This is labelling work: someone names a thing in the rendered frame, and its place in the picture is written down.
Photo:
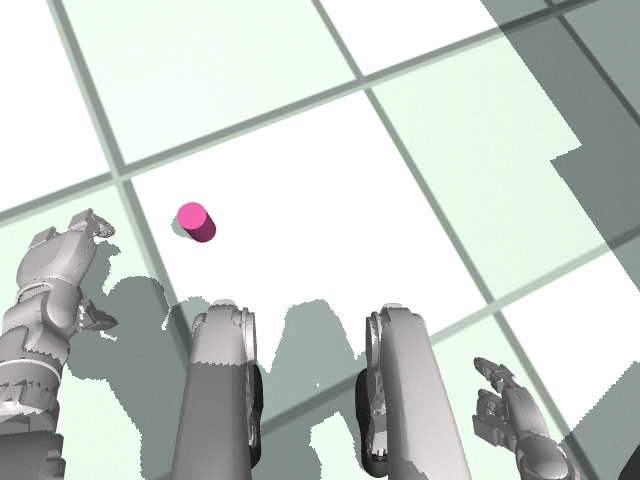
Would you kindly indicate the right robot arm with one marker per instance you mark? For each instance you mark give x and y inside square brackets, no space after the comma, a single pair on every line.
[541,458]

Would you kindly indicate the right robot foot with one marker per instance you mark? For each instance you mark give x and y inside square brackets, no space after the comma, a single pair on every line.
[374,465]

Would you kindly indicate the left robot arm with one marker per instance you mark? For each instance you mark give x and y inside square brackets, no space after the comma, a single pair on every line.
[34,347]

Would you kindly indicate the left robot hand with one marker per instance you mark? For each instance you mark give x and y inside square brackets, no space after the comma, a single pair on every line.
[67,257]

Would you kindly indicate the right robot hand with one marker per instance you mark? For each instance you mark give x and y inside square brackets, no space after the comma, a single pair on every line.
[516,414]

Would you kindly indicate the can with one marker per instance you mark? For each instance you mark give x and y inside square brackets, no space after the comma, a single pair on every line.
[196,222]

